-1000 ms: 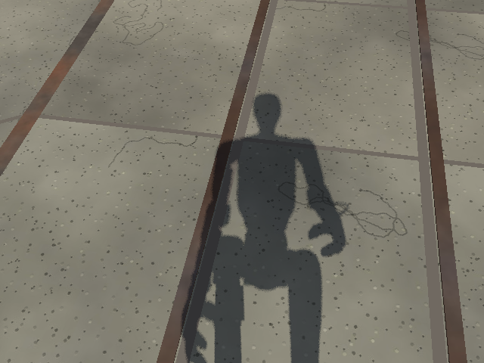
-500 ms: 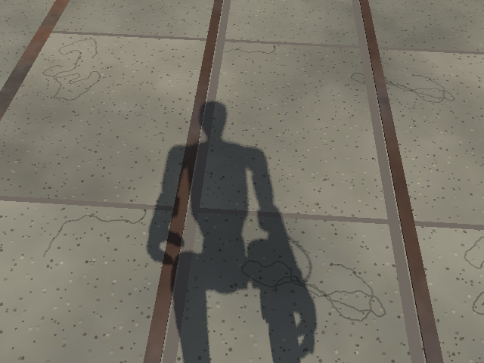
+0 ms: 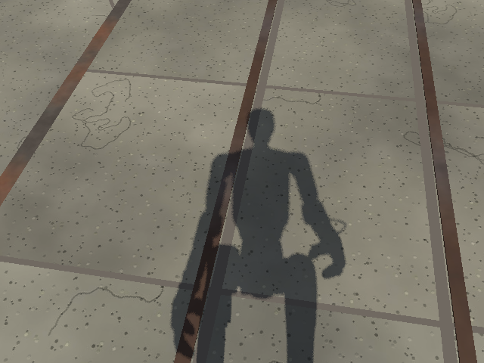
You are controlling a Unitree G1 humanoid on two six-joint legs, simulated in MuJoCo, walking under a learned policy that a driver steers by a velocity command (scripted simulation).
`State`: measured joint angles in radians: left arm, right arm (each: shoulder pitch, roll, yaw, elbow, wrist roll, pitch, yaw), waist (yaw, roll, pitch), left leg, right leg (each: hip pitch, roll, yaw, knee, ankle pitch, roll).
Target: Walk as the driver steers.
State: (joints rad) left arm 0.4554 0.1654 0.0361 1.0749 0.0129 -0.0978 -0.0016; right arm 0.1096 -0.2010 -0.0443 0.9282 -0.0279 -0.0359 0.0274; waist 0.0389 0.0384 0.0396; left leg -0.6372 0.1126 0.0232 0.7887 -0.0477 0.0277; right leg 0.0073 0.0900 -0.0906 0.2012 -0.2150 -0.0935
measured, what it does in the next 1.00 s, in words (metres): walks ahead, turning right: left foot, then right foot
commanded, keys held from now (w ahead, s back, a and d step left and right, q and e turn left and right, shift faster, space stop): w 0.42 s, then w+e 0.58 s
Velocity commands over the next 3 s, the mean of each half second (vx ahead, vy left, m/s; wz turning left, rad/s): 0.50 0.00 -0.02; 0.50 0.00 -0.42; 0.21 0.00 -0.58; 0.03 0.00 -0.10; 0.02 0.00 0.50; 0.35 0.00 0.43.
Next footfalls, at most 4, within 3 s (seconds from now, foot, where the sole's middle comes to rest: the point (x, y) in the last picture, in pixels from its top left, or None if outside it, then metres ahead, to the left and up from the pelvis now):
0.18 left None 0.28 0.11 -0.78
0.76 right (290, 337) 0.56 -0.06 -0.78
1.28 left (271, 241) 0.87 -0.01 -0.78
1.72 right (318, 300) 0.67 -0.15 -0.78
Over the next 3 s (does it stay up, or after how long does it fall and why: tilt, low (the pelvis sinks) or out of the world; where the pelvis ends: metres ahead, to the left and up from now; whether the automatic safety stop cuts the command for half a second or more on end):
stays up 0.81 -0.05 0.00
